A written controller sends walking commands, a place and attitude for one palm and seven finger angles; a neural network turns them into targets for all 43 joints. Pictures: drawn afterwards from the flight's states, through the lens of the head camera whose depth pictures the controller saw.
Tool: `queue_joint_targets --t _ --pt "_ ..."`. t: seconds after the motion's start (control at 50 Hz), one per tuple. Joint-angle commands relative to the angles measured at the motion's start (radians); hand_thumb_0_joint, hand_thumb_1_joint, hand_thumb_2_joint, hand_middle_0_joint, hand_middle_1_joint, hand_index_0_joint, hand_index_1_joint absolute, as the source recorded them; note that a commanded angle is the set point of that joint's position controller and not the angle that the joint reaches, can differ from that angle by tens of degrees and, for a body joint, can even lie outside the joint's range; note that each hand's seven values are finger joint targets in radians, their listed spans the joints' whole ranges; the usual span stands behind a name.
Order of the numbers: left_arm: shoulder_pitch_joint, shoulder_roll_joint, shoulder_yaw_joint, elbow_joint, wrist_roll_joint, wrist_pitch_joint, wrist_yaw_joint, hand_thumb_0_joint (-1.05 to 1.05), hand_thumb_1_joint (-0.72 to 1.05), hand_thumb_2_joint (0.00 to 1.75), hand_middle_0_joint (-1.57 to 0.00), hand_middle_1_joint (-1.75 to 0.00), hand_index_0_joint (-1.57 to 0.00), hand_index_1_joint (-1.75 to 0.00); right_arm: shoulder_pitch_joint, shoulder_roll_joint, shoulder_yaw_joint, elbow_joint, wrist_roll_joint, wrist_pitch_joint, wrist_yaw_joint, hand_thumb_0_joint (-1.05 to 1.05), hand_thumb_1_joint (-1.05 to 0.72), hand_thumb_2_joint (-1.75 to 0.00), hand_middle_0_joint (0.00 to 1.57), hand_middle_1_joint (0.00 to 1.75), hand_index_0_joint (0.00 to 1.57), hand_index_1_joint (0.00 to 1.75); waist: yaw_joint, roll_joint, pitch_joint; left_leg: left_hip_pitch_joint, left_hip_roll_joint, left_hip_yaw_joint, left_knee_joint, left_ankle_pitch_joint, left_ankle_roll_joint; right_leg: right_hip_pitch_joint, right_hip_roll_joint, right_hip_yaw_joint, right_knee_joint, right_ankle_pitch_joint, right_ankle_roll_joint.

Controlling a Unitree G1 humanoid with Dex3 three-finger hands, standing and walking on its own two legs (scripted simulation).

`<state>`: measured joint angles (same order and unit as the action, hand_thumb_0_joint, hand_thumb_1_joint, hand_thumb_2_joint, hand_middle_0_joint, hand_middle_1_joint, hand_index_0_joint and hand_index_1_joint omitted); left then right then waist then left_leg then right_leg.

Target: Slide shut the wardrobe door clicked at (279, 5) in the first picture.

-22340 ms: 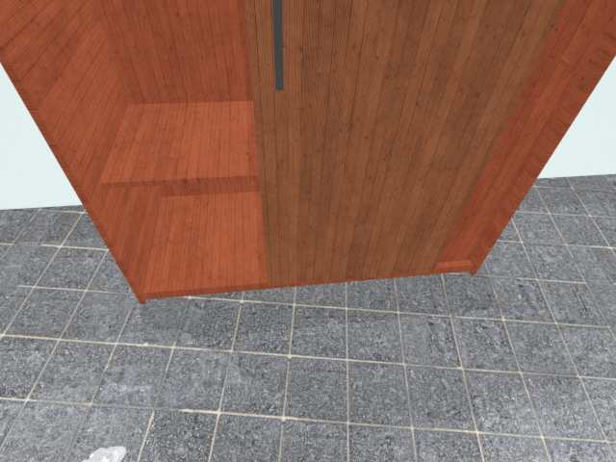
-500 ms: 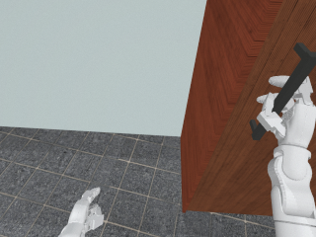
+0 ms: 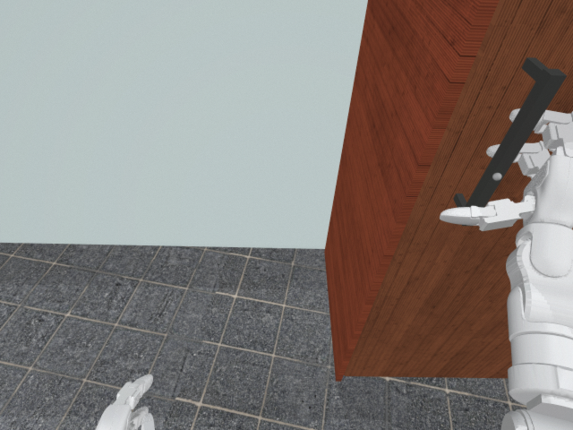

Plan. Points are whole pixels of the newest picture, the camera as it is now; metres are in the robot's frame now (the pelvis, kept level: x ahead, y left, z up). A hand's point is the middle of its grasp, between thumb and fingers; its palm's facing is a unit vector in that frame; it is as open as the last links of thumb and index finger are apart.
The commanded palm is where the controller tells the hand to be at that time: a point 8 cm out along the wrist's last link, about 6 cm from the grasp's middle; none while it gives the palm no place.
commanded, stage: loosen the grip on the handle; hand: right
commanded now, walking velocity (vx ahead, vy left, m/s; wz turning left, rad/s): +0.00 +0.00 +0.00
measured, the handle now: (495, 152) +0.42 -0.25 +0.21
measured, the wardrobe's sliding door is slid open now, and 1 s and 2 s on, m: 0.00 0.00 0.00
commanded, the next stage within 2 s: slip the hand off the handle in 0.12 s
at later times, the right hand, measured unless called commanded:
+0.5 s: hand (533, 174) +0.37 -0.29 +0.21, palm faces +0.35 +0.93 -0.07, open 14.7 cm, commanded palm +0.32 -0.33 +0.21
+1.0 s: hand out of the picture +0.34 -0.33 +0.21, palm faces +0.35 +0.93 -0.10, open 14.7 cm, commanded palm +0.28 -0.36 +0.21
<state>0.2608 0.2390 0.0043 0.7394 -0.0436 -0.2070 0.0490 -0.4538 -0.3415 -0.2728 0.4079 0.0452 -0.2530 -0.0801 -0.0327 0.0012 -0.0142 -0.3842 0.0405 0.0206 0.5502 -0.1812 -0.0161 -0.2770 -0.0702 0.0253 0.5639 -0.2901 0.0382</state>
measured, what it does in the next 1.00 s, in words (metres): shifts its weight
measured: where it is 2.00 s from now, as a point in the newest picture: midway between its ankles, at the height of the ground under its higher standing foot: outside the picture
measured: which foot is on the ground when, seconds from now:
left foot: down 0.00-1.00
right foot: down 0.00-1.00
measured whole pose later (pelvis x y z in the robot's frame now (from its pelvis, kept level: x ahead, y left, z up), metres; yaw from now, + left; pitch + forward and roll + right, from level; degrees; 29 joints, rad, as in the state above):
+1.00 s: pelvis +0.06 -0.02 +0.00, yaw +1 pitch +2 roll +0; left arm 0.28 0.26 -0.01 0.64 -0.02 -0.18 0.08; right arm -0.14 -0.41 -0.54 0.11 0.28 -0.18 0.22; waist -0.06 -0.03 -0.06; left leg -0.38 0.05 -0.01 0.62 -0.27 -0.05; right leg -0.26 -0.05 0.02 0.62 -0.40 0.04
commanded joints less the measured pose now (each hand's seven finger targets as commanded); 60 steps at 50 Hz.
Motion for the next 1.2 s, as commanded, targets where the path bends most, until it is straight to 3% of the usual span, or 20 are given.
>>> queue_joint_targets --t 0.0,0.04,0.14,0.18,0.2,0.24,0.3,0.38,0.48,0.52,0.54,0.66,0.68,0.78,0.86,0.88,0.94,1.08,1.12,1.18 --pt "-0.150 0.120 0.043 -0.168 -0.009 -0.061 0.009 0.00 0.90 0.90 -0.20 -0.30 -0.20 -0.30 -0.357 -0.232 -0.085 -0.198 0.088 -0.084 0.055 0.00 0.55 -0.20 0.26 1.17 0.26 1.17 -0.014 0.071 -0.169 0.175 0.021 -0.093 -0.197 -0.430 0.005 -0.116 0.082 -0.088 -0.071 -0.142 -0.041" --pt "-0.143 0.123 0.047 -0.174 -0.006 -0.063 0.011 0.00 0.90 0.90 -0.20 -0.30 -0.20 -0.30 -0.365 -0.231 -0.087 -0.239 0.102 -0.084 0.060 0.00 0.55 -0.20 0.25 1.15 0.25 1.15 -0.010 0.082 -0.188 0.169 0.017 -0.081 -0.180 -0.408 0.007 -0.107 0.082 -0.078 -0.071 -0.136 -0.043" --pt "-0.135 0.129 0.040 -0.199 0.007 -0.074 0.016 0.00 0.90 0.90 -0.20 -0.30 -0.20 -0.30 -0.291 -0.227 -0.097 -0.342 0.088 -0.058 0.026 0.00 0.55 -0.20 0.25 1.15 0.25 1.15 -0.019 0.011 -0.185 0.154 0.004 -0.043 -0.133 -0.315 0.010 -0.093 0.083 -0.074 -0.095 -0.127 -0.048" --pt "-0.127 0.130 0.034 -0.210 0.011 -0.084 0.018 0.00 0.90 0.90 -0.20 -0.30 -0.20 -0.30 -0.258 -0.187 -0.065 -0.391 0.079 -0.046 0.011 0.00 0.55 -0.20 0.25 1.15 0.25 1.15 -0.015 -0.002 -0.179 0.144 -0.004 -0.022 -0.107 -0.261 0.012 -0.079 0.082 -0.072 -0.108 -0.104 -0.047" --pt "-0.114 0.142 0.031 -0.198 0.014 -0.083 0.024 0.00 0.90 0.90 -0.20 -0.30 -0.20 -0.30 -0.282 -0.278 -0.137 -0.371 0.069 -0.038 -0.001 0.00 0.55 -0.20 0.25 1.15 0.25 1.15 -0.015 -0.019 -0.175 0.144 -0.006 -0.021 -0.096 -0.233 0.014 -0.093 0.081 -0.069 -0.109 -0.091 -0.045" --pt "-0.108 0.137 0.026 -0.204 0.017 -0.080 0.029 0.00 0.90 0.90 -0.20 -0.30 -0.20 -0.30 -0.264 -0.266 -0.135 -0.382 0.069 -0.017 0.000 0.00 0.55 -0.20 0.25 1.15 0.25 1.15 -0.015 0.006 -0.172 0.158 -0.012 -0.008 -0.081 -0.189 0.016 -0.100 0.078 -0.059 -0.115 -0.058 -0.044" --pt "-0.092 0.135 0.021 -0.212 0.021 -0.076 0.030 0.00 0.90 0.90 -0.20 -0.30 -0.20 -0.30 -0.195 -0.231 -0.140 -0.417 0.087 0.010 0.016 0.00 0.55 -0.20 0.25 1.15 0.25 1.15 -0.025 -0.023 -0.211 0.185 -0.023 0.015 -0.036 -0.019 0.023 -0.063 0.074 -0.054 -0.104 0.089 -0.035" --pt "-0.067 0.132 0.022 -0.215 0.022 -0.056 0.027 0.00 0.90 0.90 -0.20 -0.30 -0.20 -0.30 -0.113 -0.247 -0.199 -0.447 0.112 0.062 0.037 0.00 0.55 -0.20 0.25 1.15 0.25 1.15 -0.040 -0.024 -0.247 0.220 -0.028 0.030 -0.001 0.147 0.025 -0.042 0.069 -0.055 -0.082 0.246 -0.018" --pt "-0.059 0.124 0.022 -0.232 0.029 -0.042 0.014 0.00 0.90 0.90 -0.20 -0.30 -0.20 -0.30 -0.090 -0.227 -0.188 -0.557 0.110 0.066 0.069 0.00 0.55 -0.20 0.25 1.15 0.25 1.15 -0.036 -0.059 -0.281 0.213 -0.035 0.038 0.025 0.221 0.025 -0.004 0.066 -0.054 -0.055 0.349 -0.005" --pt "-0.058 0.122 0.021 -0.234 0.029 -0.041 0.011 0.00 0.90 0.90 -0.20 -0.30 -0.20 -0.30 -0.105 -0.196 -0.141 -0.589 0.104 0.050 0.097 0.00 0.55 -0.20 0.25 1.15 0.25 1.15 -0.023 -0.077 -0.284 0.193 -0.037 0.038 0.034 0.223 0.024 0.008 0.065 -0.052 -0.044 0.363 0.000" --pt "-0.052 0.122 0.021 -0.232 0.030 -0.040 0.014 0.00 0.90 0.90 -0.20 -0.30 -0.20 -0.30 -0.131 -0.194 -0.133 -0.591 0.108 0.047 0.112 0.00 0.55 -0.20 0.25 1.15 0.25 1.15 -0.009 -0.054 -0.270 0.179 -0.040 0.039 0.036 0.221 0.023 0.009 0.061 -0.050 -0.037 0.351 -0.003" --pt "-0.061 0.134 0.019 -0.216 0.016 -0.025 0.045 0.00 0.90 0.90 -0.20 -0.30 -0.20 -0.30 -0.168 -0.289 -0.215 -0.483 0.153 0.041 0.203 0.00 0.55 -0.20 0.25 1.15 0.25 1.15 -0.007 -0.081 -0.238 0.172 -0.035 0.030 0.016 0.147 0.027 -0.024 0.073 -0.042 -0.043 0.240 -0.012" --pt "-0.065 0.132 0.016 -0.217 0.016 -0.025 0.047 0.00 0.90 0.90 -0.20 -0.30 -0.20 -0.30 -0.173 -0.287 -0.216 -0.475 0.162 0.036 0.216 0.00 0.55 -0.20 0.25 1.15 0.25 1.15 -0.011 -0.099 -0.241 0.177 -0.035 0.029 0.020 0.155 0.030 -0.020 0.075 -0.038 -0.041 0.249 -0.011" --pt "-0.061 0.142 0.016 -0.220 0.015 -0.021 0.054 0.00 0.90 0.90 -0.20 -0.30 -0.20 -0.30 -0.150 -0.349 -0.282 -0.397 0.193 0.025 0.257 0.00 0.55 -0.20 0.25 1.15 0.25 1.15 -0.021 -0.059 -0.241 0.188 -0.032 0.028 0.024 0.169 0.026 -0.045 0.078 -0.040 -0.033 0.244 -0.018" --pt "-0.065 0.138 0.024 -0.248 0.022 -0.023 0.039 0.00 0.90 0.90 -0.20 -0.30 -0.20 -0.30 -0.001 -0.354 -0.330 -0.460 0.224 0.010 0.287 0.00 0.55 -0.20 0.25 1.15 0.25 1.15 -0.059 -0.067 -0.304 0.256 -0.028 0.028 0.049 0.265 0.027 -0.028 0.079 -0.048 -0.019 0.326 -0.020" --pt "-0.070 0.137 0.021 -0.259 0.024 -0.024 0.033 0.00 0.90 0.90 -0.20 -0.30 -0.20 -0.30 0.048 -0.335 -0.324 -0.489 0.233 0.010 0.294 0.00 0.55 -0.20 0.25 1.15 0.25 1.15 -0.069 -0.058 -0.306 0.267 -0.026 0.030 0.057 0.287 0.027 -0.028 0.079 -0.047 -0.019 0.348 -0.019" --pt "-0.072 0.141 0.024 -0.266 0.026 -0.026 0.029 0.00 0.90 0.90 -0.20 -0.30 -0.20 -0.30 0.143 -0.368 -0.386 -0.536 0.263 0.019 0.298 0.00 0.55 -0.20 0.25 1.15 0.25 1.15 -0.081 -0.027 -0.273 0.270 -0.028 0.030 0.051 0.281 0.022 -0.043 0.076 -0.054 -0.022 0.326 -0.023" --pt "-0.089 0.135 0.017 -0.262 0.021 -0.046 0.050 0.00 0.90 0.90 -0.20 -0.30 -0.20 -0.30 0.166 -0.332 -0.370 -0.610 0.290 0.054 0.303 0.00 0.55 -0.20 0.25 1.15 0.25 1.15 -0.055 -0.053 -0.173 0.205 -0.027 0.020 0.009 0.138 0.014 -0.049 0.084 -0.060 -0.039 0.187 -0.029" --pt "-0.093 0.134 0.015 -0.261 0.023 -0.057 0.057 0.00 0.90 0.90 -0.20 -0.30 -0.20 -0.30 0.149 -0.328 -0.352 -0.647 0.288 0.049 0.311 0.00 0.55 -0.20 0.25 1.15 0.25 1.15 -0.050 -0.069 -0.173 0.197 -0.027 0.018 0.003 0.104 0.015 -0.036 0.087 -0.053 -0.040 0.162 -0.030" --pt "-0.097 0.135 0.009 -0.256 0.022 -0.066 0.066 0.00 0.90 0.90 -0.20 -0.30 -0.20 -0.30 0.172 -0.332 -0.351 -0.636 0.295 0.051 0.327 0.00 0.55 -0.20 0.25 1.15 0.25 1.15 -0.044 -0.045 -0.151 0.186 -0.024 0.010 -0.011 0.049 0.012 -0.049 0.086 -0.052 -0.035 0.119 -0.035"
